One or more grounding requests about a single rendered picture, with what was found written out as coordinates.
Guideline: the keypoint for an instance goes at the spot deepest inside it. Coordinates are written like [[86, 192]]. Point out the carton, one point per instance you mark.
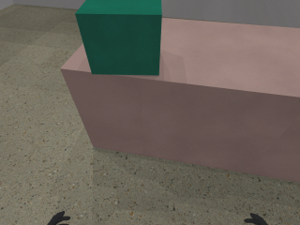
[[121, 37]]

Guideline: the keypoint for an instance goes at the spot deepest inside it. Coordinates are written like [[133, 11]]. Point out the pedestal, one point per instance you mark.
[[227, 96]]

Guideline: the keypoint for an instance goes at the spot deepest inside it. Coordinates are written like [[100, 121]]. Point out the robot right hand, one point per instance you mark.
[[256, 219]]

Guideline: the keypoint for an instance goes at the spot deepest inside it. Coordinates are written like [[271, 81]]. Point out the robot left hand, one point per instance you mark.
[[58, 218]]

